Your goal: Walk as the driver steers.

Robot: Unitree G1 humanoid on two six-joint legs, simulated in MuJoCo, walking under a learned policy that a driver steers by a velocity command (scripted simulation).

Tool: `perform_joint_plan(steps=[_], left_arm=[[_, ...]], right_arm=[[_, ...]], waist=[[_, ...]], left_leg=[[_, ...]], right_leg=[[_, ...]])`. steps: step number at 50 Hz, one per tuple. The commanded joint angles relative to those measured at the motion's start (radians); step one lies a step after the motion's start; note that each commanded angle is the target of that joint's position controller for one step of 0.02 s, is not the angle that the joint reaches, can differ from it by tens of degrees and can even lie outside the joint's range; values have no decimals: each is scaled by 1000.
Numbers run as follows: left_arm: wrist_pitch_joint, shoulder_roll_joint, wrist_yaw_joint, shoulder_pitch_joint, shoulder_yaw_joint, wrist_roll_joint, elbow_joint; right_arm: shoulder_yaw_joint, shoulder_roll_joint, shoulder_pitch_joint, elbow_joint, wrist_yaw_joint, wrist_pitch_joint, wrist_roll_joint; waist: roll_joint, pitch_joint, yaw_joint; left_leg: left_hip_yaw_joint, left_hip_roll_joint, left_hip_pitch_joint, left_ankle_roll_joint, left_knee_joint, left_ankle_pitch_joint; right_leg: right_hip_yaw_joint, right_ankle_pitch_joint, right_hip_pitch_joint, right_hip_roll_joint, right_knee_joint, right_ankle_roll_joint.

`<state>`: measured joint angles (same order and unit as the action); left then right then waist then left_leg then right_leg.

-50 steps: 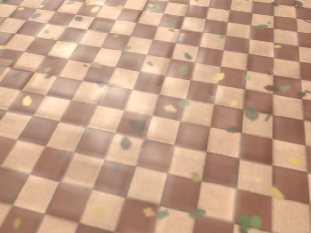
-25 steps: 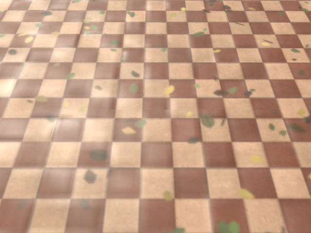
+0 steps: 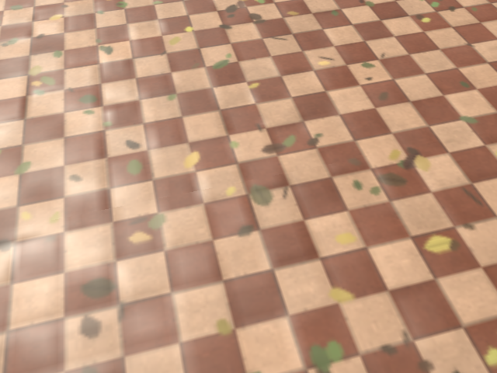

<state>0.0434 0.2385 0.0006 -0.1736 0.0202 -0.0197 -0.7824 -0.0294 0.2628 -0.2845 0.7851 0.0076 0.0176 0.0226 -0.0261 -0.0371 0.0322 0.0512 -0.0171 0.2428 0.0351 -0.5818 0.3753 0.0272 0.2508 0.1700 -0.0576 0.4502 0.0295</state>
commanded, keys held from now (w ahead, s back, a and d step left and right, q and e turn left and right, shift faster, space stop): w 0.46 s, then no key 0.46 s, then w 0.08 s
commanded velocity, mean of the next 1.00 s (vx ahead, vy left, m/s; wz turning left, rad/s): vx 0.26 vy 0.00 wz -0.03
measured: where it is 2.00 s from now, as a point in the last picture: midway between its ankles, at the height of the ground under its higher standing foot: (239, 300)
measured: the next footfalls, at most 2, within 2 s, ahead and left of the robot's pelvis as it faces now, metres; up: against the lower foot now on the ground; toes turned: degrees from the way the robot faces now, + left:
left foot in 0.34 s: +0.18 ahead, +0.13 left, +0.00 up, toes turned +2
right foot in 0.80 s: +0.40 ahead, -0.03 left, +0.00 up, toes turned -2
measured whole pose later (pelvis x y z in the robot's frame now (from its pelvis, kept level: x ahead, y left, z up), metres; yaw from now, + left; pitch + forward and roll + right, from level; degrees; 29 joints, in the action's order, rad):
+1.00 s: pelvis +0.29 +0.04 +0.00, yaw +1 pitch -1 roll +0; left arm -0.03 0.20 -0.02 -0.21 0.01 -0.01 -0.97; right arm -0.02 0.20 -0.26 0.99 0.01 0.01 0.03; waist -0.02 -0.06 0.01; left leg -0.01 0.00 0.31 0.02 -0.89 0.50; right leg -0.08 0.11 0.29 -0.05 0.41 0.10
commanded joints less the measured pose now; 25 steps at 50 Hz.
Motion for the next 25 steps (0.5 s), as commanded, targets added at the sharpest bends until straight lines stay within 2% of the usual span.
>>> perform_joint_plan(steps=[1,2,3,4,5,7,10,13,14,15,16,17,18,19,20,21,22,23,24,25], left_arm=[[-26,228,-7,-182,59,-13,-12],[-31,188,-4,-149,47,-10,-14],[-34,167,-6,-110,39,-8,-6],[-45,155,-10,-108,36,-1,-12],[-58,152,-10,-107,36,1,-17],[-79,153,-6,-126,39,5,-31],[-96,165,-1,-154,47,5,-50],[-103,188,3,-164,56,2,-61],[-104,197,5,-158,59,3,-62],[-104,204,6,-142,61,7,-62],[-104,198,5,-137,59,6,-65],[-107,172,6,-142,50,-2,-67],[-112,97,12,-127,26,6,-39],[-115,82,12,-125,22,7,-5],[-107,147,10,-120,40,-12,-19],[-108,147,23,-118,41,-10,-30],[-109,135,33,-120,39,-6,-40],[-105,123,37,-122,37,-11,-48],[-97,112,39,-134,32,-18,-65],[-91,100,38,-140,29,-20,-72]], right_arm=[[-35,145,103,-108,-4,-3,15],[-41,145,114,-104,-15,-4,10],[-45,144,87,-89,-27,-9,4],[-47,139,75,-82,-38,-16,11],[-44,122,59,-64,-46,-25,16],[-41,98,71,-61,-53,-34,16],[-33,77,140,-80,-56,-37,10],[-33,82,161,-91,-53,-38,5],[-35,85,145,-88,-50,-40,4],[-37,84,100,-75,-46,-45,4],[-42,92,29,-49,-39,-52,7],[-54,116,-88,-9,-27,-63,9],[-75,205,-218,11,-11,-78,25],[-99,314,-312,36,-15,-78,14],[-77,231,-225,27,-20,-72,9],[-61,175,-121,0,-26,-74,3],[-50,137,-64,-11,-28,-79,3],[-41,117,-50,-10,-26,-87,-1],[-33,97,-47,-3,-22,-96,-1],[-31,96,-67,11,-21,-104,-4]], waist=[[208,-42,-112],[179,-94,-95],[188,-110,-67],[190,-106,-58],[173,-83,-50],[149,-50,-51],[164,-61,-72],[158,-71,-73],[147,-69,-62],[126,-66,-30],[95,-55,5],[44,-14,54],[-148,66,116],[-323,101,119],[-142,18,55],[-68,-39,7],[-46,-42,-20],[-53,-37,-32],[-53,-33,-36],[-54,-21,-42]], left_leg=[[-35,1,350,14,-252,198],[-53,-7,391,14,-296,139],[-53,-17,396,9,-302,79],[-48,-24,390,1,-306,27],[-38,-21,371,-6,-315,-18],[-20,-22,347,-21,-285,-67],[-8,-27,297,-33,-159,-102],[3,-20,188,-18,-48,-94],[10,-13,126,-8,-18,-106],[23,-1,34,1,32,-139],[32,20,-80,6,72,-142],[9,26,-235,16,111,-100],[-272,-179,-396,67,259,130],[-708,-378,-434,161,445,396],[-712,-373,-325,172,455,462],[-600,-331,-237,160,442,373],[-491,-280,-196,139,451,236],[-407,-242,-183,127,460,110],[-326,-210,-171,121,457,-88],[-269,-202,-175,127,437,-321]], right_leg=[[475,264,-155,388,-289,245],[444,390,-117,351,-332,230],[397,391,-110,307,-360,199],[356,323,-115,285,-369,189],[307,233,-125,257,-361,184],[248,144,-126,241,-350,185],[218,133,-82,245,-345,189],[212,139,-14,264,-317,186],[213,139,19,270,-302,182],[201,133,66,267,-270,171],[181,108,119,246,-207,155],[141,27,179,201,-70,134],[23,28,306,94,254,83],[-41,290,496,-35,526,60],[57,250,527,32,658,84],[60,148,516,78,667,93],[45,79,483,110,639,87],[27,38,462,129,615,75],[6,0,433,133,612,58],[-13,-16,416,127,613,42]])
